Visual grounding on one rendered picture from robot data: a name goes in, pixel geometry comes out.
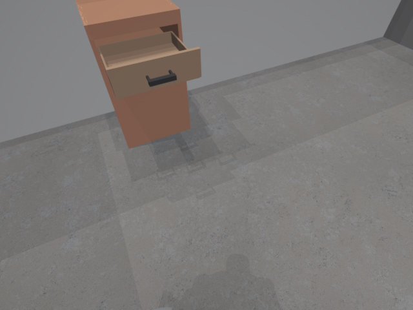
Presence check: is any cabinet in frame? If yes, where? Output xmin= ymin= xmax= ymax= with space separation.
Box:
xmin=75 ymin=0 xmax=190 ymax=149

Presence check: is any handle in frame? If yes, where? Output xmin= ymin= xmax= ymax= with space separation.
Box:
xmin=146 ymin=70 xmax=177 ymax=87

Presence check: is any drawer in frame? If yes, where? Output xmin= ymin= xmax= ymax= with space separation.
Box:
xmin=97 ymin=31 xmax=201 ymax=99

